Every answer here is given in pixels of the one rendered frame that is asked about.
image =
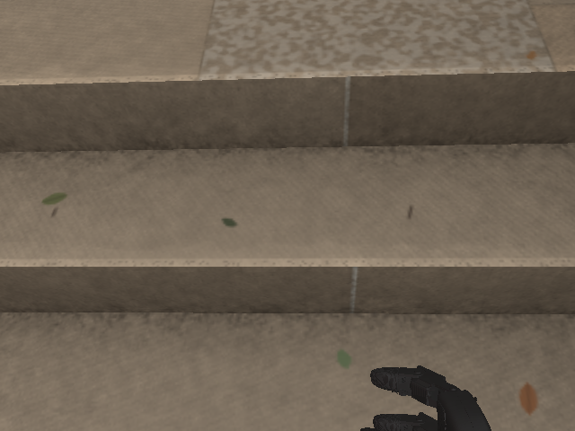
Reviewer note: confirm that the robot right hand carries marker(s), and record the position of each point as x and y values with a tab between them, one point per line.
457	410

